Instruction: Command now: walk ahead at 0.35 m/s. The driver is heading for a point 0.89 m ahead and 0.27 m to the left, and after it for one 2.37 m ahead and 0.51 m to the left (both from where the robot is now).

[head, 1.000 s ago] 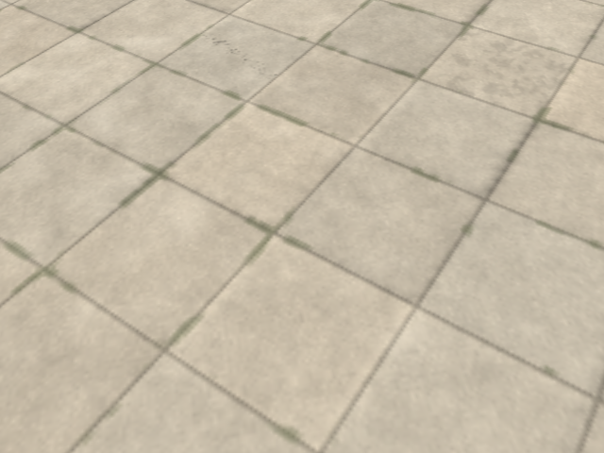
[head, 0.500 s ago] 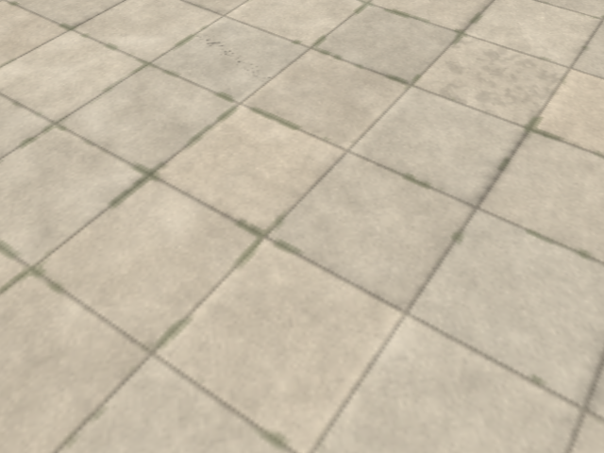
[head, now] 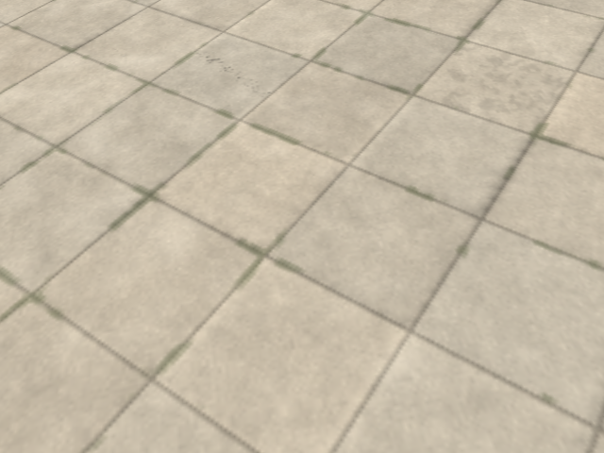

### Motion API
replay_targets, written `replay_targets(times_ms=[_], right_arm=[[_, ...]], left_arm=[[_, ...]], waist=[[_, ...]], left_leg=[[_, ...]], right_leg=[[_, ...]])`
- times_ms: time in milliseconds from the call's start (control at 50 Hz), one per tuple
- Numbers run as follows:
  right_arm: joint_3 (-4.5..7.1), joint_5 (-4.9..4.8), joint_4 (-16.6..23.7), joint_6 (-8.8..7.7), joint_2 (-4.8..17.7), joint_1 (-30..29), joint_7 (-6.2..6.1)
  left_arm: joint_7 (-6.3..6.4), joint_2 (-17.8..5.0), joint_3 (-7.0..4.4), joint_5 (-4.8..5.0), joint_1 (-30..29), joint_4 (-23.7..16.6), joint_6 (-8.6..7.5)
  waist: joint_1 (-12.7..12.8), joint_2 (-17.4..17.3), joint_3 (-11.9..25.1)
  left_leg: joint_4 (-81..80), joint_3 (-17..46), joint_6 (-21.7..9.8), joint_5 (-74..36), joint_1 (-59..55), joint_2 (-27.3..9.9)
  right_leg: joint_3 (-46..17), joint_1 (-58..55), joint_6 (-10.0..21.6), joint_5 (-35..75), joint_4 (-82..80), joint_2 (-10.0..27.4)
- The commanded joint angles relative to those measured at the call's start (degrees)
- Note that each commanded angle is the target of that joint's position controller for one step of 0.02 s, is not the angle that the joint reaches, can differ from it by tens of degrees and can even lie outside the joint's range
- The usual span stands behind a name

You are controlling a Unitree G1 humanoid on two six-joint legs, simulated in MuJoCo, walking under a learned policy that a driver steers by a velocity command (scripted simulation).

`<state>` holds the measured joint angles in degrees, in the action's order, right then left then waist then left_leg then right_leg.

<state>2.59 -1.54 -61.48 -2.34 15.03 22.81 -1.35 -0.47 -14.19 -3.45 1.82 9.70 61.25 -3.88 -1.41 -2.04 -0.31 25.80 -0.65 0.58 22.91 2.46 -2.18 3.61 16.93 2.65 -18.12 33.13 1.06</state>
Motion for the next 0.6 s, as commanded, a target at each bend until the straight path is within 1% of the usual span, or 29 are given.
replay_targets(times_ms=[20, 40, 60, 80, 100, 120, 140, 160, 180, 220, 240, 280, 320, 360, 400, 420, 440, 460, 480, 500, 520, 540, 560, 580, 600], right_arm=[[0.25, 0.60, 4.97, -1.15, 4.97, -6.42, 0.50], [-0.71, 0.37, 7.72, -2.30, 0.58, -6.18, 0.28], [0.19, -1.13, 8.28, -3.23, 3.94, -8.12, 0.38], [0.45, -2.08, 8.73, -3.93, 4.85, -9.24, 0.92], [0.69, -1.70, 8.26, -4.24, 5.05, -9.06, 1.08], [1.21, -0.88, 8.14, -4.31, 5.47, -9.53, 1.08], [1.62, -0.39, 8.02, -4.00, 5.65, -9.46, 1.32], [1.67, -0.28, 7.88, -3.60, 4.84, -9.25, 1.64], [1.63, -0.07, 8.08, -3.18, 3.97, -10.01, 1.85], [1.45, 0.29, 9.79, -2.59, 2.85, -14.12, 1.86], [1.22, 0.38, 10.97, -2.50, 2.32, -16.93, 1.83], [0.72, 0.35, 12.70, -2.54, 1.47, -21.76, 2.05], [0.37, 0.15, 13.92, -2.64, 1.37, -25.77, 2.47], [0.17, -0.04, 15.00, -2.76, 1.50, -28.56, 3.00], [0.22, -0.19, 16.06, -3.04, 2.11, -30.08, 3.63], [0.39, -0.20, 16.34, -3.22, 2.70, -30.00, 3.93], [0.80, -0.21, 16.27, -3.36, 3.68, -28.65, 4.12], [1.49, -0.18, 15.73, -3.40, 5.09, -25.73, 4.11], [2.61, -0.19, 14.00, -3.33, 6.93, -19.20, 3.91], [4.00, -0.32, 10.78, -3.04, 9.21, -9.03, 3.51], [5.06, 0.39, 8.69, -2.73, 13.49, 0.76, 2.85], [4.99, 1.15, 7.47, -2.84, 15.17, 2.92, 3.52], [3.49, 0.74, 7.83, -3.26, 9.65, -0.22, 3.69], [2.81, 0.65, 8.78, -3.76, 7.51, -5.78, 3.53], [2.24, 1.01, 9.91, -4.25, 6.18, -10.92, 3.62]], left_arm=[[0.49, -9.19, -3.00, -0.10, 16.37, 2.95, -0.63], [-0.08, -14.36, -3.59, -0.61, 23.05, 3.96, -1.15], [-0.40, -9.64, -1.76, -1.28, 18.18, 3.20, -2.27], [-0.53, -7.18, -0.88, -1.26, 12.97, 1.36, -2.97], [-0.86, -5.78, -0.18, -1.33, 9.31, -0.01, -3.28], [-1.07, -5.10, 0.27, -1.40, 7.50, -0.75, -3.28], [-1.01, -3.87, 0.79, -1.69, 7.58, -0.78, -3.02], [-0.79, -3.80, 0.95, -1.86, 8.92, -0.48, -2.74], [-0.45, -4.31, 0.98, -1.92, 10.47, -0.10, -2.56], [0.33, -5.98, 0.85, -2.01, 12.21, 0.17, -2.27], [0.70, -6.51, 0.79, -2.05, 12.37, 0.00, -2.07], [1.20, -6.94, 0.72, -2.11, 12.65, -0.49, -1.78], [1.44, -7.34, 0.49, -1.80, 14.43, -0.34, -1.70], [1.52, -7.18, 0.28, -1.29, 16.51, 0.31, -1.50], [1.63, -7.25, -0.07, -0.89, 16.97, 0.62, -1.14], [1.67, -7.58, -0.34, -0.85, 16.67, 0.54, -0.89], [1.68, -8.16, -0.64, -0.92, 15.92, 0.24, -0.64], [1.68, -9.04, -0.97, -1.10, 15.07, -0.13, -0.34], [1.66, -9.35, -1.12, -1.40, 14.08, -0.47, 0.16], [1.63, -8.36, -0.70, -1.75, 13.49, -1.02, 0.59], [1.49, -5.75, 0.39, -2.79, 15.07, -2.37, 0.59], [0.65, 3.26, 2.66, -1.71, 22.74, -2.11, -0.83], [0.39, -3.33, 1.25, 0.11, 16.63, -2.61, -2.52], [0.34, -6.54, 0.34, 1.42, 10.70, -4.85, -3.49], [0.88, -6.95, 0.23, 1.08, 8.00, -5.48, -3.86]], waist=[[9.94, 8.63, 0.05], [10.09, 22.60, 4.93], [7.57, 12.99, 1.37], [5.65, 9.81, -2.73], [4.07, 7.16, -4.05], [3.14, 5.83, -5.13], [2.51, 6.19, -4.88], [2.32, 6.95, -4.53], [2.40, 6.46, -4.50], [2.82, 5.11, -5.40], [3.22, 4.69, -6.07], [4.18, 5.18, -6.80], [5.25, 5.69, -7.53], [5.65, 5.55, -8.49], [4.96, 5.68, -8.74], [4.24, 5.81, -8.10], [2.90, 6.33, -6.63], [0.94, 7.57, -3.91], [-2.73, 8.45, 0.51], [-7.37, 8.03, 6.36], [-9.09, 0.05, 14.38], [-3.67, -15.45, 23.10], [-5.42, -9.04, 17.49], [-4.13, -6.53, 8.78], [-2.07, -0.23, 5.19]], left_leg=[[16.60, -0.31, -4.41, -10.83, 23.97, -1.48], [34.94, -0.84, -1.84, 7.69, 36.72, 5.91], [44.95, 6.48, -3.10, 8.64, 41.45, 2.54], [46.95, 7.34, -4.96, 2.84, 44.25, -0.30], [45.53, 6.07, -5.69, -2.73, 43.35, -2.84], [42.20, 5.46, -5.73, -6.80, 42.23, -4.46], [39.66, 4.66, -5.43, -9.30, 39.22, -5.44], [37.65, 3.62, -4.81, -10.73, 37.68, -5.60], [36.08, 2.57, -3.90, -11.85, 37.82, -5.58], [30.82, 1.52, -2.02, -14.59, 39.74, -5.51], [26.80, 1.26, -1.33, -16.26, 40.42, -5.38], [18.43, 0.17, -0.76, -21.07, 38.42, -4.35], [12.61, -1.31, -0.87, -24.57, 35.85, -3.01], [9.06, -1.25, -1.67, -25.87, 35.08, -2.38], [6.39, -0.37, -3.16, -24.92, 35.34, -2.24], [5.41, -0.37, -4.00, -23.52, 34.55, -1.90], [4.78, -0.79, -4.88, -21.86, 31.79, -1.04], [5.17, -1.85, -5.80, -20.03, 26.77, 0.61], [5.47, -3.31, -7.07, -18.74, 18.23, 2.71], [5.54, -3.62, -8.62, -18.75, 4.66, 3.44], [6.36, 11.09, -12.18, -14.97, -13.25, -8.28], [-5.18, 41.70, -21.54, 1.60, -27.33, -20.35], [-10.93, 43.84, -18.54, 6.09, -22.94, -18.29], [-11.59, 34.61, -16.07, 1.65, -14.71, -17.02], [-12.84, 27.40, -14.90, -6.39, -5.70, -15.32]], right_leg=[[-12.90, -23.94, 3.66, -0.33, -11.56, 6.85], [-41.24, -31.47, 12.97, -8.13, -22.38, 20.08], [-43.77, -27.79, 13.88, -12.56, -23.28, 21.92], [-36.76, -24.18, 12.02, -11.35, -23.22, 20.21], [-30.03, -21.31, 10.09, -6.99, -23.86, 17.56], [-24.74, -18.99, 8.74, -0.68, -24.47, 15.71], [-19.72, -17.10, 7.38, 4.61, -25.03, 13.33], [-16.62, -16.41, 7.03, 9.12, -25.35, 12.08], [-14.66, -16.35, 7.39, 13.47, -25.67, 11.56], [-12.40, -15.95, 8.36, 18.72, -26.70, 11.60], [-11.42, -15.52, 8.54, 19.74, -27.17, 11.52], [-8.86, -13.79, 8.11, 19.89, -28.11, 10.41], [-7.14, -13.22, 7.93, 19.35, -29.04, 10.20], [-6.40, -15.16, 7.91, 19.65, -28.91, 11.32], [-5.92, -19.29, 7.35, 22.25, -27.22, 12.99], [-5.60, -21.37, 6.92, 25.09, -25.59, 13.71], [-5.22, -22.92, 6.33, 30.99, -23.17, 14.16], [-4.81, -23.95, 5.75, 40.79, -19.20, 14.27], [-3.58, -23.62, 4.86, 50.31, -11.08, 13.19], [-1.72, -18.55, 3.13, 51.39, 1.25, 10.34], [-0.13, -4.12, 1.50, 31.05, 20.54, 6.29], [-5.49, 14.81, -1.28, -12.86, 39.10, -5.19], [-12.10, 20.85, 0.18, -14.03, 45.66, -2.67], [-10.26, 24.39, 1.29, -9.01, 46.27, 0.22], [-9.24, 21.51, 1.56, -3.06, 43.35, 3.60]])
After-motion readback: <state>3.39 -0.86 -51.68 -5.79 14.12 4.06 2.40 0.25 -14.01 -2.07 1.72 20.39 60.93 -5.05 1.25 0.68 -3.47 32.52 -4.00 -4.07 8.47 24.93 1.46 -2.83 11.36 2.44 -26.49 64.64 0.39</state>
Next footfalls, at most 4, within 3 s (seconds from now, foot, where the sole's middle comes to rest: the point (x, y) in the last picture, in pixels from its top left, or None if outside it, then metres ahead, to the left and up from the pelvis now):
0.50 left None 0.43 0.12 -0.77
1.06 right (367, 361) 0.74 -0.11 -0.77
1.60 left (238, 298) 0.95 0.21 -0.77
2.10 right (275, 236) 1.16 0.12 -0.77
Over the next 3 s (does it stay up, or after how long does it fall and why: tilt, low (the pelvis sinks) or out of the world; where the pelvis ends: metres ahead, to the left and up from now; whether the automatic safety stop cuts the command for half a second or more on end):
stays up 1.03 0.11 0.01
